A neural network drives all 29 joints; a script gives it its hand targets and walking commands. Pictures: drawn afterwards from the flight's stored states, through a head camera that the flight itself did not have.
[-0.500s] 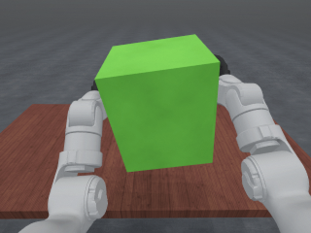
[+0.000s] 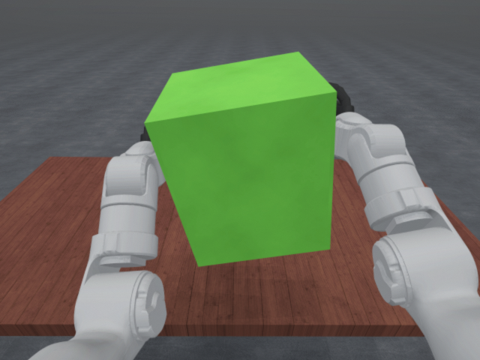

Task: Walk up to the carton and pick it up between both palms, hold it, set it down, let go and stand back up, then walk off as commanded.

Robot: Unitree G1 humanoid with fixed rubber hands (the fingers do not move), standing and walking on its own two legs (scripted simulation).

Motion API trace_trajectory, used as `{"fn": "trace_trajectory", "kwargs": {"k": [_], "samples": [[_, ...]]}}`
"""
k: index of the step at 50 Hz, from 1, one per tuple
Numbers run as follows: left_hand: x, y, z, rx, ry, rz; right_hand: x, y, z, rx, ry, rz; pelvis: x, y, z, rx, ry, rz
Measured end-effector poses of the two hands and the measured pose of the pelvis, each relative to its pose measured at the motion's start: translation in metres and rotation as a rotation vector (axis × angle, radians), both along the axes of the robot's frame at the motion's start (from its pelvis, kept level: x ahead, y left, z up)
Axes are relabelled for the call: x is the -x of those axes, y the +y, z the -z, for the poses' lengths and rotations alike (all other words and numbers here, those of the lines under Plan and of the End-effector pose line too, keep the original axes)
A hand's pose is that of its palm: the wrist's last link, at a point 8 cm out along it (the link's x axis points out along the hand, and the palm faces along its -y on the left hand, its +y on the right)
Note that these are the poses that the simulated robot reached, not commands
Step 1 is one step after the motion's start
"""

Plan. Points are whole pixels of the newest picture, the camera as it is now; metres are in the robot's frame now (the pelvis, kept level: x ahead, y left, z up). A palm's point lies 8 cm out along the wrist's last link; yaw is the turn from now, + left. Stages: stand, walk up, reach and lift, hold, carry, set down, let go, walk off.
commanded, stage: hold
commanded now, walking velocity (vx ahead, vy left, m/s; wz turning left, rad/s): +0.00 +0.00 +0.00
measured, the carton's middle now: (248, 158) +0.37 -0.01 +0.25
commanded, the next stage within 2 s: none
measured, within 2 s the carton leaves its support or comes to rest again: neither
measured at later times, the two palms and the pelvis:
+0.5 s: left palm (152, 152) +0.38 +0.15 +0.26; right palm (341, 129) +0.38 -0.15 +0.29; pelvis +0.00 +0.00 +0.00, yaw +0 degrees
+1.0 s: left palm (154, 152) +0.38 +0.14 +0.26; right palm (343, 131) +0.38 -0.16 +0.29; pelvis +0.01 +0.01 +0.00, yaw -1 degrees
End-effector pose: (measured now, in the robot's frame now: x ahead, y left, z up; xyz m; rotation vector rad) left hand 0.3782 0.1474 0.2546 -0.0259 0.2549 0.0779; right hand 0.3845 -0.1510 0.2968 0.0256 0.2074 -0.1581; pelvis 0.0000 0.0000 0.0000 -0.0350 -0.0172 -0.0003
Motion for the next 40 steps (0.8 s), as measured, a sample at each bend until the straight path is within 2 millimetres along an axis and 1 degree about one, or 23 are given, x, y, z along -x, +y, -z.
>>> {"fn": "trace_trajectory", "kwargs": {"k": [8,15,21,25,29,34,40], "samples": [[0.0024,0.0007,-0.0041,-0.003,-0.027,-0.008,0.0025,0.0001,0.0000,-0.025,-0.025,-0.003,-0.0066,0.0017,-0.0004,0.004,-0.014,-0.004],[0.0019,0.0005,-0.0029,-0.001,-0.009,-0.001,0.0038,-0.0011,0.0061,-0.028,-0.006,0.002,-0.0071,0.0042,-0.0007,0.000,-0.031,0.003],[0.0042,0.0003,-0.0069,-0.018,-0.040,-0.004,0.0061,-0.0010,0.0020,-0.034,-0.035,-0.001,-0.0066,0.0054,-0.0006,0.003,-0.025,0.004],[0.0018,0.0002,-0.0031,0.009,-0.005,-0.010,0.0027,-0.0009,0.0037,-0.036,-0.002,0.002,-0.0035,0.0048,-0.0006,-0.003,-0.031,0.008],[-0.0014,0.0008,0.0016,-0.005,0.005,-0.003,-0.0005,0.0000,0.0064,-0.013,0.010,-0.002,-0.0028,0.0030,-0.0011,-0.005,-0.011,0.006],[-0.0008,0.0009,0.0001,-0.018,-0.030,-0.009,0.0000,0.0006,0.0030,-0.012,-0.023,-0.008,-0.0048,0.0019,-0.0009,0.000,-0.001,0.007],[-0.0024,-0.0004,0.0022,0.006,-0.007,-0.007,-0.0002,-0.0009,0.0054,-0.020,-0.001,0.001,-0.0068,0.0015,-0.0011,-0.001,-0.013,0.004]]}}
